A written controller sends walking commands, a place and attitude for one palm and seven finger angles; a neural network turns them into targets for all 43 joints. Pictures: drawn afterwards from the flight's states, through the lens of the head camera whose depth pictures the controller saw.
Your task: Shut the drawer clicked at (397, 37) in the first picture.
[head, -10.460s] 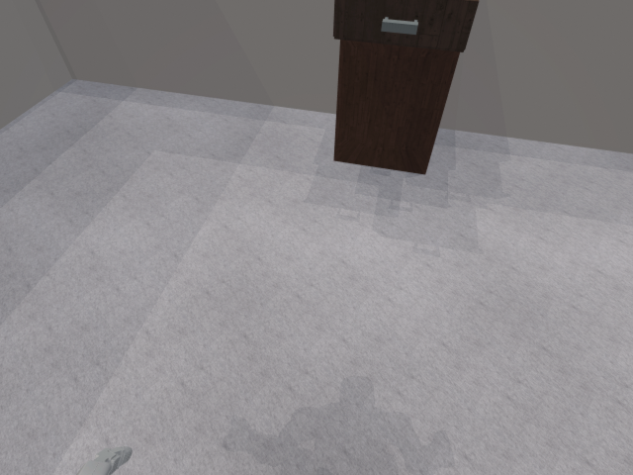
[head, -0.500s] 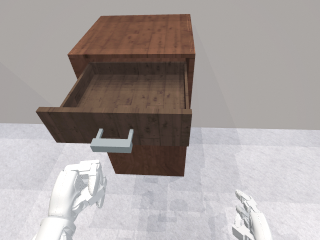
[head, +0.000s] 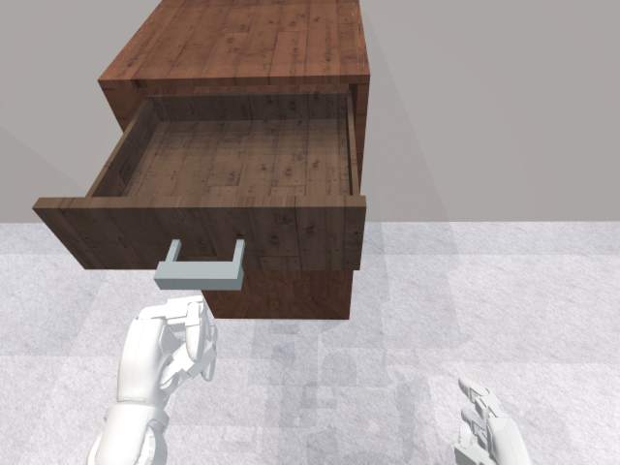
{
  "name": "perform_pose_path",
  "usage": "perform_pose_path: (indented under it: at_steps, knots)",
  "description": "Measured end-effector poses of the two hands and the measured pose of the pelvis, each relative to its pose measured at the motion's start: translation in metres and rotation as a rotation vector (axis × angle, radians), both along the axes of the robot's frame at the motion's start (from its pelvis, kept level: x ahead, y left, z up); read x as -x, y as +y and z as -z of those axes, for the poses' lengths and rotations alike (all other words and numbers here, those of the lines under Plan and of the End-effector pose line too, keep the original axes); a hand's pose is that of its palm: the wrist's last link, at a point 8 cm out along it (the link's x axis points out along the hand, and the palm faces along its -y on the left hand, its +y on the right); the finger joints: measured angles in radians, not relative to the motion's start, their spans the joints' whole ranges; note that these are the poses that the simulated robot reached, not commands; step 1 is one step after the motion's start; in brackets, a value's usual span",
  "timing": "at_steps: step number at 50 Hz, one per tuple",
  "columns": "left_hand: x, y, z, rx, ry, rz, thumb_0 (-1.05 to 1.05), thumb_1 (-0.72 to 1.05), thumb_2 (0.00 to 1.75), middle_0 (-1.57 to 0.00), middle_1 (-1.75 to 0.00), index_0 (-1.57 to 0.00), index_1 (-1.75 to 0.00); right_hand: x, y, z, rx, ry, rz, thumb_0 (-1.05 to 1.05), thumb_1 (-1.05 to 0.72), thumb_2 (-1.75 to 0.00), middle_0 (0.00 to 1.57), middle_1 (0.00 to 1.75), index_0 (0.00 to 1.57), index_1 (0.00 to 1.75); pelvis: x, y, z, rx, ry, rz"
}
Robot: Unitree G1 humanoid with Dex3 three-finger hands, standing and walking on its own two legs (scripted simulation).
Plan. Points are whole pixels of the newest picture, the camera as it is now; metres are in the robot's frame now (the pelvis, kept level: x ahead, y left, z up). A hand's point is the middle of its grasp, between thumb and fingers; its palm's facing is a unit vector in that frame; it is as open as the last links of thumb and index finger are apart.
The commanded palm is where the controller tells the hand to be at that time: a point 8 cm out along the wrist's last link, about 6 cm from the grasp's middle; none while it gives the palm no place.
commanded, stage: bring the fist close to the handle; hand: left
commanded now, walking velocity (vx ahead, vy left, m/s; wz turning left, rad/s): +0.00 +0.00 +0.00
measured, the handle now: (203, 261) +0.36 +0.17 +0.07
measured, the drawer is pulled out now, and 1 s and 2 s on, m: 0.30 0.30 0.18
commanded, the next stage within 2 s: push the drawer shut in 0.68 s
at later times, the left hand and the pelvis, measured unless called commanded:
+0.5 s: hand (228, 337) +0.26 +0.12 +0.06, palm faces -0.02 -1.00 -0.03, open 3.3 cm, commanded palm +0.23 +0.18 +0.07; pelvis -0.01 +0.00 -0.01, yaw -1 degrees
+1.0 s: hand (226, 319) +0.28 +0.12 +0.06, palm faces +0.00 -1.00 -0.05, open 3.3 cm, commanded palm +0.26 +0.18 +0.07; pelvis -0.01 +0.00 -0.01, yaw -1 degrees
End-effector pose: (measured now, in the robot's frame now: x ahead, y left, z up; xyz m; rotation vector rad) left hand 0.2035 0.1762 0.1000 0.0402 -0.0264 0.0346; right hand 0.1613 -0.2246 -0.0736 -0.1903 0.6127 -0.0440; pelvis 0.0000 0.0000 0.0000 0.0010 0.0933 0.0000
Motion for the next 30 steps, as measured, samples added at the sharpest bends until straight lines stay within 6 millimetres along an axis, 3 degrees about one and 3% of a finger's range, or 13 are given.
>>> perform_pose_path:
  at_steps: [4,9,14,19,24,30]
  knots:
    - [-0.009,-0.006,0.013,0.001,0.029,0.037,0.02,0.90,0.90,-1.40,-1.60,-1.40,-1.60,0.004,-0.002,0.006,0.002,0.028,0.011,0.02,-0.90,-0.90,0.21,0.30,0.20,0.30,0.002,-0.001,0.002,-0.002,0.015,0.003]
    - [-0.019,0.001,0.030,-0.007,0.074,0.021,0.02,0.90,0.90,-1.40,-1.60,-1.40,-1.60,0.010,-0.007,0.009,0.010,0.060,0.035,0.02,-0.90,-0.90,0.21,0.30,0.20,0.30,0.003,-0.003,0.004,-0.005,0.029,0.010]
    - [-0.028,0.012,0.030,-0.004,0.026,-0.018,0.02,0.90,0.90,-1.40,-1.60,-1.40,-1.60,0.015,-0.012,0.013,0.021,0.083,0.043,0.02,-0.90,-0.90,0.21,0.30,0.20,0.30,0.004,-0.004,0.006,-0.001,0.041,0.007]
    - [-0.036,0.005,0.034,0.002,0.015,0.025,0.02,0.90,0.90,-1.40,-1.60,-1.40,-1.60,0.019,-0.014,0.019,0.023,0.104,0.050,0.02,-0.90,-0.90,0.21,0.30,0.20,0.30,0.007,-0.002,0.009,0.001,0.054,0.007]
    - [-0.033,-0.005,0.037,0.008,0.048,0.058,0.02,0.90,0.90,-1.40,-1.60,-1.40,-1.60,0.022,-0.013,0.018,0.010,0.105,0.072,0.02,-0.90,-0.90,0.21,0.30,0.20,0.30,0.006,0.000,0.008,-0.004,0.054,0.018]
    - [-0.031,0.004,0.034,-0.001,0.022,0.000,0.02,0.90,0.90,-1.40,-1.60,-1.40,-1.60,0.021,-0.010,0.017,0.004,0.105,0.065,0.02,-0.90,-0.90,0.20,0.30,0.20,0.30,0.008,-0.001,0.008,-0.004,0.046,0.018]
